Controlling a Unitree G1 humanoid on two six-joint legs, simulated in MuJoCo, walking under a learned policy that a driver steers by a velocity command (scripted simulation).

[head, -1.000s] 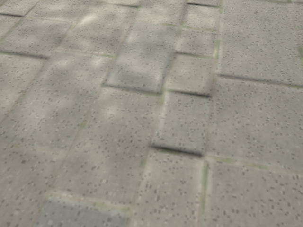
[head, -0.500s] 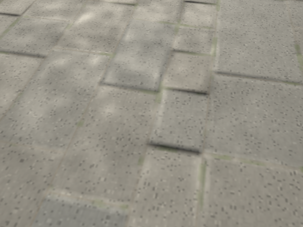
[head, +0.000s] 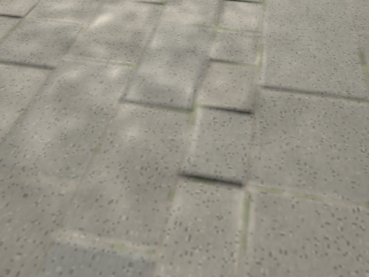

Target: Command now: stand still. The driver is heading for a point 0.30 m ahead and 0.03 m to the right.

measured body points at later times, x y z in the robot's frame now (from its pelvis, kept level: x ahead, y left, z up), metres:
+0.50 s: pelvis +0.00 +0.00 +0.00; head +0.02 +0.00 +0.45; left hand -0.02 +0.23 -0.16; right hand +0.01 -0.24 -0.16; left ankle +0.01 +0.13 -0.74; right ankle -0.02 -0.12 -0.74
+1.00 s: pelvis +0.10 +0.03 +0.01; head +0.11 +0.05 +0.46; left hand +0.16 +0.29 -0.14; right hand +0.03 -0.20 -0.14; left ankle +0.03 +0.12 -0.74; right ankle +0.09 -0.10 -0.65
